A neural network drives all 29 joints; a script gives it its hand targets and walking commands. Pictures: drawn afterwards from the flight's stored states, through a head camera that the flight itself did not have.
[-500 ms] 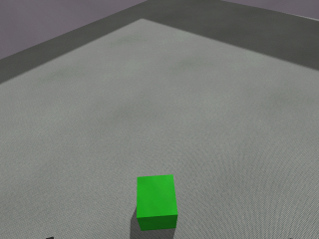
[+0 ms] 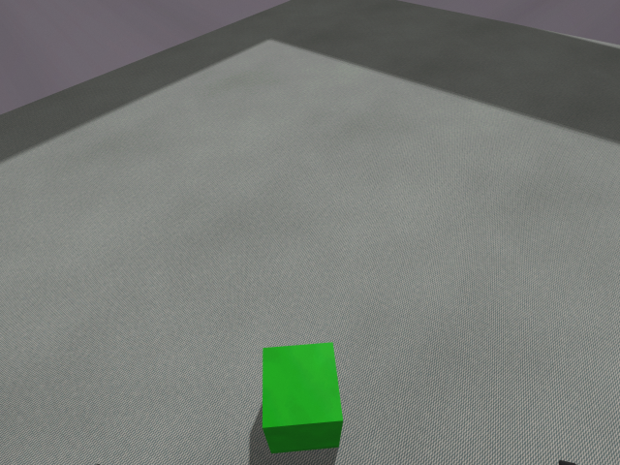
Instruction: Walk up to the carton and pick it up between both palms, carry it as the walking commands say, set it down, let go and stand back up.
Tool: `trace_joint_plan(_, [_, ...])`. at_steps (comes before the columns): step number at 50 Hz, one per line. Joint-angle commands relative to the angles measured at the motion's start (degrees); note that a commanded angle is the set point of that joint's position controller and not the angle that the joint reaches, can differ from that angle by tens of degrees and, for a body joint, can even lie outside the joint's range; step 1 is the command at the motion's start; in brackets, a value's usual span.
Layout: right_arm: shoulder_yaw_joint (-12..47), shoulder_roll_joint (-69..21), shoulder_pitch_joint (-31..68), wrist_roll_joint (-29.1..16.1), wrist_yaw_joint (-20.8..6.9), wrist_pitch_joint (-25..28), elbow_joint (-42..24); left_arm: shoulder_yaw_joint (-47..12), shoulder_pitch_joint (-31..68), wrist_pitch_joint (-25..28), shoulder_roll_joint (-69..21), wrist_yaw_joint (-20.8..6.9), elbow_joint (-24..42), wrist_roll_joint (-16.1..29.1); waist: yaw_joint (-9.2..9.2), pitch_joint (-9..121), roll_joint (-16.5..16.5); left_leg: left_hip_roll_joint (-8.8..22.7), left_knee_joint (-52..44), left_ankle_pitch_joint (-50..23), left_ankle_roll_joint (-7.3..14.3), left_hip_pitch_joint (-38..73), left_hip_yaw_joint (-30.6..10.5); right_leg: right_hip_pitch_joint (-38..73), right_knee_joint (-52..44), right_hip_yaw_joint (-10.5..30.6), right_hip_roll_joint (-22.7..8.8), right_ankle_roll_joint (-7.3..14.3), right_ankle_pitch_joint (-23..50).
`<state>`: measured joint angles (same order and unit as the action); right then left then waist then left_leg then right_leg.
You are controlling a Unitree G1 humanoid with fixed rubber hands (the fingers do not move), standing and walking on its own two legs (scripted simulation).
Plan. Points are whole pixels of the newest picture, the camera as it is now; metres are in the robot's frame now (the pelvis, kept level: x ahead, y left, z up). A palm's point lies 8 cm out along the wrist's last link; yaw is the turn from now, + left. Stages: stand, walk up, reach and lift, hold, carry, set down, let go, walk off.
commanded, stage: reach and lift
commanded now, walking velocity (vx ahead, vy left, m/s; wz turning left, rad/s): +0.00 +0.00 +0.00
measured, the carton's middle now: (301, 398) +0.45 +0.05 -0.65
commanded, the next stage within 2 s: none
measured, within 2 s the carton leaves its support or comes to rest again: neither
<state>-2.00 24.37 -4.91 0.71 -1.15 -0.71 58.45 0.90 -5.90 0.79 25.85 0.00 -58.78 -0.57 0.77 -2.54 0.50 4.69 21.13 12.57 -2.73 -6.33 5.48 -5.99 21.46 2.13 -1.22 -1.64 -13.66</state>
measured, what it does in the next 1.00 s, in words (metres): lowers itself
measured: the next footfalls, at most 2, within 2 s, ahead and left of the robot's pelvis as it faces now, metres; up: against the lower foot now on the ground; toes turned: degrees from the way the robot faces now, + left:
none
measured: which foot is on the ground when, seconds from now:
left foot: down 0.00-1.00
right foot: down 0.00-1.00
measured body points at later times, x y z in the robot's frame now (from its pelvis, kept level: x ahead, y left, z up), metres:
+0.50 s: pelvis -0.03 +0.01 -0.03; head +0.09 +0.02 +0.40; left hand +0.22 +0.30 -0.13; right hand +0.22 -0.28 -0.12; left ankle -0.02 +0.15 -0.74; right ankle -0.02 -0.14 -0.74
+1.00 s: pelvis -0.07 +0.00 -0.08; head +0.16 +0.03 +0.31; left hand +0.33 +0.28 -0.17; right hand +0.35 -0.22 -0.17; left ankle -0.02 +0.15 -0.74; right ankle -0.02 -0.14 -0.74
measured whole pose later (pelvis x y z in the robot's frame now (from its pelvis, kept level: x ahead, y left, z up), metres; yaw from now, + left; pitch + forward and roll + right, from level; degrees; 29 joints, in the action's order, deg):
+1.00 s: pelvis -0.07 +0.00 -0.08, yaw +3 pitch +29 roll -1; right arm -12.1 16.2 40.1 -0.1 0.1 -14.5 43.1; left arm 12.7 40.8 -14.4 20.0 -2.7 -43.3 -0.1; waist 0.8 -1.6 0.9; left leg 2.0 52.5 16.2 -2.4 -65.2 -2.6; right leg -63.1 52.8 0.6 -1.5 -2.3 -18.4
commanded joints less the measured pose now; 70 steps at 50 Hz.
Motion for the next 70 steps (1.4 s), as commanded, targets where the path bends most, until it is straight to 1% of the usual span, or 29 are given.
trace_joint_plan(1, [-5.0, 5.4, 8.3, 2.2, -0.9, -1.1, -23.0, 5.2, 10.4, -2.1, 2.8, -2.7, 23.1, -0.2, -1.21, -6.1, 1.4, -7.2, 3.9, -7.5, 1.5, -13.5, -3.7, -15.7, 2.4, -2.2, 2.0, 1.0, 8.0])
trace_joint_plan(2, [-6.0, 3.5, 8.3, 1.7, -0.9, -3.0, -26.2, 4.7, 10.9, -4.7, 2.1, -3.3, 25.7, -0.3, 0.01, -5.9, 0.6, -6.4, 5.4, -5.7, 1.7, -11.6, -3.2, -16.7, 2.8, -4.1, 2.7, 1.0, 4.2])
trace_joint_plan(5, [-10.7, 6.1, 3.1, 4.7, -0.9, -7.5, -26.5, 10.1, 1.6, -9.4, 7.9, -5.1, 22.8, -4.5, -4.04, -0.3, 1.9, -7.5, 7.1, -9.0, 1.7, 4.9, -3.9, -20.6, -2.8, -2.3, -1.1, 2.4, 1.1])
trace_joint_plan(10, [-12.5, 3.0, -3.5, 5.1, -2.3, -9.5, -27.9, 12.6, 3.3, -11.2, 5.1, -4.6, 26.9, -6.9, -0.31, 10.2, 2.6, -8.5, 6.6, -8.7, 1.9, -0.9, -3.9, -8.6, 4.2, -5.1, 3.1, -0.4, 9.3])
trace_joint_plan(11, [-15.4, 5.6, 0.0, 6.1, -1.9, -8.5, -28.1, 10.1, 4.7, -10.9, 2.9, -4.4, 27.4, -4.7, 2.53, 10.4, 3.0, -7.9, 7.5, -9.2, 1.3, -1.9, -4.4, -10.0, 5.4, -4.5, 4.0, -0.2, 10.6])
trace_joint_plan(16, [-14.4, 4.4, 11.6, 3.4, -1.9, -8.4, -29.8, 9.1, 17.4, -10.7, 1.6, -4.0, 33.4, -2.3, 3.17, 9.3, -2.9, -6.2, 12.9, -3.1, 0.3, -9.7, -3.8, -16.6, 12.6, -5.7, 4.6, -0.3, 3.9])
trace_joint_plan(17, [-12.0, 2.3, 12.3, 2.0, -2.1, -9.7, -26.3, 9.7, 16.1, -11.9, 1.5, -3.3, 31.0, -1.9, 0.99, 10.4, -3.0, -6.7, 13.5, -0.2, 0.5, -12.1, -3.6, -15.8, 13.7, -5.8, 3.7, -1.1, 1.2])
trace_joint_plan(20, [-10.6, 2.3, 14.1, 0.0, -2.4, -10.8, -27.2, 8.8, 16.5, -12.9, 1.2, -2.5, 29.1, -1.4, 2.64, 11.3, -0.4, -6.0, 15.2, -4.5, 1.2, -12.4, -4.5, -22.8, 16.1, -6.4, 4.9, -0.9, 5.9])
trace_joint_plan(24, [-10.2, 2.4, 15.8, -0.6, -2.0, -11.4, -25.2, 11.3, 17.4, -13.8, 2.3, -1.6, 27.5, -3.9, -0.62, 18.2, -5.2, -6.3, 18.4, -10.3, 0.6, -13.0, -3.9, -23.8, 18.5, -4.7, 4.1, -0.5, 9.9])
trace_joint_plan(27, [-7.3, -0.9, 19.9, -0.6, -1.3, -10.8, -27.0, 12.3, 19.9, -12.9, 1.1, -1.7, 24.8, -3.6, -3.13, 21.9, -2.6, -7.3, 21.6, -13.7, 1.0, -19.1, -2.9, -24.3, 20.9, -3.4, 4.0, -0.9, 14.0])
trace_joint_plan(28, [-8.7, 0.5, 25.5, 0.1, -1.6, -10.1, -27.6, 10.9, 25.4, -12.9, -0.1, -1.7, 25.4, -2.9, -0.55, 17.3, 0.2, -6.9, 22.3, -12.8, 0.9, -23.0, -3.9, -28.8, 21.1, -3.1, 4.3, -0.6, 13.4])
trace_joint_plan(30, [-8.1, -1.8, 25.9, -0.6, -1.1, -10.9, -25.7, 9.6, 28.5, -12.5, -2.2, -2.1, 26.3, -1.1, 0.27, 21.0, -1.7, -6.7, 22.7, -12.1, 0.7, -23.6, -3.6, -30.0, 22.4, -3.9, 4.3, -1.0, 12.4])
trace_joint_plan(32, [-8.9, 0.5, 29.0, 0.3, -0.5, -10.2, -27.1, 13.9, 29.4, -12.3, 1.3, -2.3, 24.8, -1.9, -1.75, 25.0, 3.8, -7.1, 25.0, -12.1, 0.9, -26.0, -2.4, -29.9, 22.9, -3.1, 4.1, -1.4, 12.7])
trace_joint_plan(33, [-9.5, 0.7, 28.0, 0.2, -0.4, -10.8, -25.8, 12.0, 29.0, -12.8, 0.4, -1.9, 23.4, -1.7, -0.16, 27.3, -1.1, -6.8, 24.6, -12.0, 0.4, -23.6, -3.2, -31.3, 23.9, -4.4, 4.5, -0.9, 12.5])
trace_joint_plan(36, [-8.5, -1.2, 32.8, -0.5, -0.6, -11.3, -26.4, 13.9, 34.3, -12.6, 0.9, -2.1, 25.6, -2.1, -2.78, 28.7, -1.6, -7.2, 24.7, -8.4, 0.5, -28.2, -2.7, -32.5, 23.9, -4.1, 4.1, -1.2, 7.6])
trace_joint_plan(37, [-9.7, -0.3, 38.6, 0.4, 0.0, -10.8, -26.9, 13.0, 38.1, -12.7, 1.1, -2.3, 24.0, -0.7, -0.95, 27.5, 2.3, -7.0, 25.4, -6.5, 0.9, -31.1, -3.0, -34.0, 24.2, -3.9, 4.4, -1.1, 6.8])
trace_joint_plan(38, [-11.2, 0.1, 38.7, 1.6, 0.2, -11.3, -24.8, 11.9, 41.2, -12.8, 0.4, -2.4, 25.1, -0.7, 0.36, 28.9, -0.3, -7.3, 25.4, -5.6, 0.6, -31.1, -2.9, -34.0, 24.7, -4.3, 4.5, -0.9, 6.2])
trace_joint_plan(41, [-11.1, 0.5, 45.9, 0.4, 1.0, -12.0, -26.4, 14.0, 47.1, -13.4, 3.5, -2.5, 24.2, -0.2, -0.21, 35.3, 3.0, -7.7, 27.5, -6.3, 0.9, -34.1, -1.7, -34.7, 25.4, -3.7, 4.2, -1.8, 6.2])
trace_joint_plan(42, [-10.7, -1.1, 46.7, -0.7, 1.1, -11.5, -24.1, 12.5, 50.1, -12.8, 2.1, -2.5, 24.5, 0.3, 0.14, 32.1, -2.8, -7.8, 27.7, -7.6, 0.5, -34.1, -2.7, -37.7, 26.0, -3.9, 4.0, -0.9, 7.2])
trace_joint_plan(44, [-10.9, -0.7, 48.1, -1.0, 1.8, -11.5, -25.0, 13.2, 50.7, -13.0, 1.8, -3.0, 22.0, 2.2, -0.36, 38.5, 0.6, -7.4, 29.0, -9.1, 0.6, -32.9, -2.2, -36.5, 25.9, -4.5, 4.4, -0.8, 7.9])
trace_joint_plan(51, [-13.7, -2.2, 60.2, 0.0, 1.1, -12.5, -19.1, 15.1, 61.4, -14.3, 0.4, -2.6, 17.0, -0.2, -0.17, 35.1, -4.1, -8.3, 29.0, -4.2, 0.2, -38.0, -3.0, -46.0, 26.7, -5.6, 4.6, -1.2, 0.5])
trace_joint_plan(53, [-15.0, -0.4, 64.8, 0.3, 1.5, -11.2, -21.3, 15.3, 64.1, -13.7, 0.5, -2.1, 15.6, 0.3, 0.27, 40.1, -0.9, -7.9, 29.8, -6.6, 0.4, -39.4, -4.2, -45.2, 27.9, -5.9, 5.1, -1.1, 3.8])
trace_joint_plan(55, [-12.1, -4.1, 67.1, -1.6, 1.5, -11.9, -18.3, 16.3, 68.9, -13.5, 1.7, -2.6, 14.8, -0.9, -2.35, 39.9, -1.8, -8.7, 30.7, -6.8, 0.8, -42.2, -3.4, -46.0, 28.8, -5.2, 4.7, -2.0, 3.3])
trace_joint_plan(57, [-13.4, -3.3, 68.6, -0.4, 1.9, -10.7, -17.3, 15.4, 71.0, -12.4, -1.3, -2.1, 15.4, 0.9, -0.11, 43.0, 0.4, -8.4, 30.1, -8.5, 0.5, -43.9, -3.8, -44.5, 28.8, -5.6, 5.0, -1.4, 6.6])
trace_joint_plan(60, [-14.5, -4.5, 73.6, -3.1, 2.6, -10.2, -16.9, 15.9, 75.6, -12.0, -0.3, -2.1, 12.0, 0.2, -1.80, 51.0, -3.5, -8.2, 32.8, -17.0, 1.0, -36.8, -4.3, -51.2, 30.1, -5.9, 5.3, -1.5, 11.0])
trace_joint_plan(62, [-16.1, 0.4, 76.8, -0.9, 2.7, -8.9, -17.9, 14.6, 76.8, -12.1, -2.8, -1.3, 14.1, 2.2, 1.47, 57.3, -2.5, -8.3, 32.7, -19.1, 0.1, -32.4, -5.1, -50.2, 31.4, -7.5, 6.7, -1.1, 11.7])
trace_joint_plan(63, [-14.9, -1.9, 77.1, -0.6, 2.9, -9.6, -16.1, 15.1, 76.6, -12.0, -2.6, -1.0, 12.1, 0.7, -2.02, 54.4, -3.3, -8.6, 33.1, -19.3, 0.1, -33.9, -4.3, -51.0, 31.1, -6.3, 6.2, -1.3, 11.2])
trace_joint_plan(67, [-19.1, -3.4, 81.3, 2.7, 2.9, -8.2, -15.1, 17.8, 84.6, -10.1, -3.2, -0.9, 11.4, -1.5, 1.80, 51.3, 1.8, -8.8, 32.5, -15.6, 0.0, -45.1, -4.5, -52.5, 31.6, -6.8, 6.0, -2.0, 12.8])
trace_joint_plan(70, [-20.5, -4.0, 79.1, 3.3, 3.1, -8.4, -11.7, 20.1, 88.9, -9.7, -1.5, -0.2, 15.6, -5.7, -1.57, 59.3, -4.6, -8.5, 33.7, -25.4, -0.8, -35.0, -4.6, -55.2, 32.7, -6.5, 6.8, -1.8, 17.2])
